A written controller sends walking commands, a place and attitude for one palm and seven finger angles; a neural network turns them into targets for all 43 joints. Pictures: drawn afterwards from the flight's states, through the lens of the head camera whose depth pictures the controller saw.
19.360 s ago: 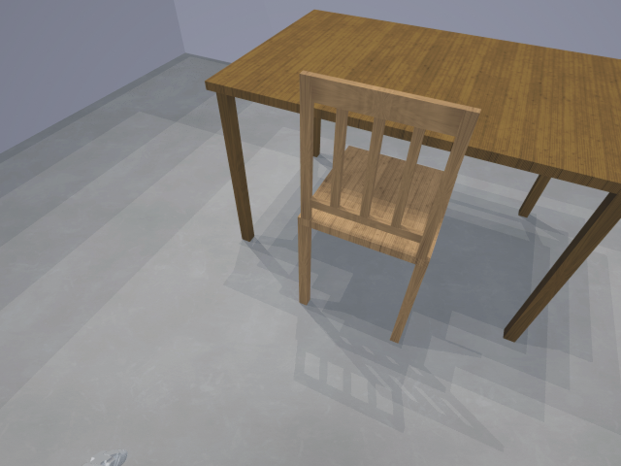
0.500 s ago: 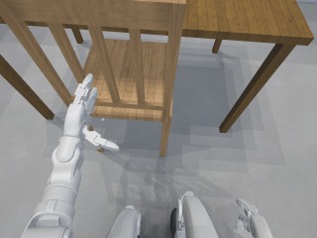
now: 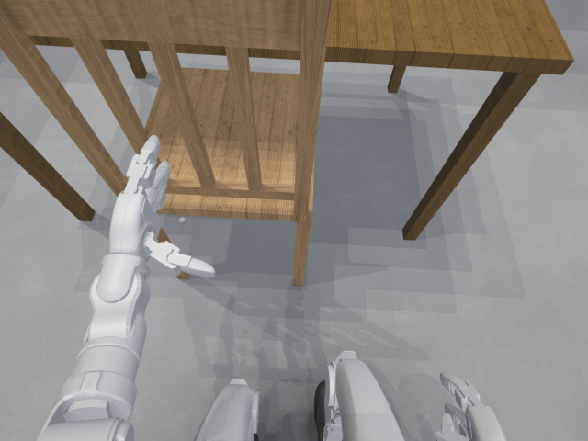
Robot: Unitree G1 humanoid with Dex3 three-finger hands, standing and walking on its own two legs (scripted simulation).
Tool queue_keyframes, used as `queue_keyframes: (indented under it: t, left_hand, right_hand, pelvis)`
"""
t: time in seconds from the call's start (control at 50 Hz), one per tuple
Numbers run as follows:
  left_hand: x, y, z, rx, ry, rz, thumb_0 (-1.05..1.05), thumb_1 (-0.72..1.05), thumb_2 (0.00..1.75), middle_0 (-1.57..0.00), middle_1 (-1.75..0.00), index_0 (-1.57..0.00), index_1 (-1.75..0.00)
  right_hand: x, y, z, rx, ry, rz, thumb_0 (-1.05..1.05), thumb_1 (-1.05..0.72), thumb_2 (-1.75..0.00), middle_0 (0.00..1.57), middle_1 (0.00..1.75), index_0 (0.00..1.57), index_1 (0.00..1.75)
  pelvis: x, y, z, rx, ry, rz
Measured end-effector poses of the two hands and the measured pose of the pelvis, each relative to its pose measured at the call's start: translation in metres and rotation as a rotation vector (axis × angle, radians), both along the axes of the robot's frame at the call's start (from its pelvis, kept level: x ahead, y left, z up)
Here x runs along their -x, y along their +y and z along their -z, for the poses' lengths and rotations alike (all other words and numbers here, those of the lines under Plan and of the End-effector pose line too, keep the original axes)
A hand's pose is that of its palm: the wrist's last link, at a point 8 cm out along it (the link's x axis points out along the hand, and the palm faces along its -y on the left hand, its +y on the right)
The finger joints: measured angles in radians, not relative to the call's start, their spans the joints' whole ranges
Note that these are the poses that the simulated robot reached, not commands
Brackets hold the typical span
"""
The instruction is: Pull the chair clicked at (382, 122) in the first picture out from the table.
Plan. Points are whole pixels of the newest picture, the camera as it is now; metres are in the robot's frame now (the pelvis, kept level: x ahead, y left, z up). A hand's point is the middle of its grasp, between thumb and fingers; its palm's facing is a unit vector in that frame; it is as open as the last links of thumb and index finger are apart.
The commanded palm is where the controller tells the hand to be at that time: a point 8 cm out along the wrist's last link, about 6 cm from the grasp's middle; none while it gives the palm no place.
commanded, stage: aim the fingers beside a spindle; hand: left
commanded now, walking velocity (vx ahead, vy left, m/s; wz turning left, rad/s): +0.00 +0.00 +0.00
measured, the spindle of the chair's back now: (189, 128) +0.55 +0.15 +0.05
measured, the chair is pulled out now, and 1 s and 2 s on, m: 0.00 0.00 0.00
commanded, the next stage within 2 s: push the fingers through the gap in 0.42 s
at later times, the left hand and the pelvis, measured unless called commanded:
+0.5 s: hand (177, 220) +0.40 +0.15 +0.03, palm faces -0.07 -1.00 -0.05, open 17.0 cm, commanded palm +0.37 +0.21 +0.03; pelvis +0.00 +0.01 +0.00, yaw +0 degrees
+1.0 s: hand (187, 197) +0.43 +0.14 +0.04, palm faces -0.06 -1.00 -0.05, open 17.0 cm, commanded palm +0.40 +0.20 +0.03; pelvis +0.00 +0.00 +0.00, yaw +0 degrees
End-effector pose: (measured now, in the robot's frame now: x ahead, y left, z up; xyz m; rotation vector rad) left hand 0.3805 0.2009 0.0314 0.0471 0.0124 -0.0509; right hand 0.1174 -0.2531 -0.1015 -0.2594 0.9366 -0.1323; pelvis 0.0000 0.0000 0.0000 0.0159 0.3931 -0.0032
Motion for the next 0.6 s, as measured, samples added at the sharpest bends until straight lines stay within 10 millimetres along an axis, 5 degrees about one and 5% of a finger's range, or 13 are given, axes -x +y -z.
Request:
queue_keyframes:
  t: [0.14,0.6]
  left_hand:
    - [0.0,0.012,-0.006,-0.012,0.005,0.001,-0.01,-0.5,0.3,-0.06,-0.08,-0.06,-0.08]
    - [0.004,0.006,-0.001,0.003,0.02,0.025,-0.01,-0.5,0.3,-0.06,-0.08,-0.06,-0.08]
  right_hand:
    - [0.001,0.002,0.0,-0.005,0.014,-0.003,0.01,-0.9,-0.9,0.2,0.3,0.2,0.3]
    - [-0.012,0.014,-0.002,-0.017,-0.007,-0.022,0.01,-0.9,-0.9,0.2,0.3,0.2,0.3]
  pelvis:
    - [-0.001,0.001,-0.002,0.004,-0.003,-0.005]
    - [-0.004,0.007,-0.002,0.013,-0.003,-0.009]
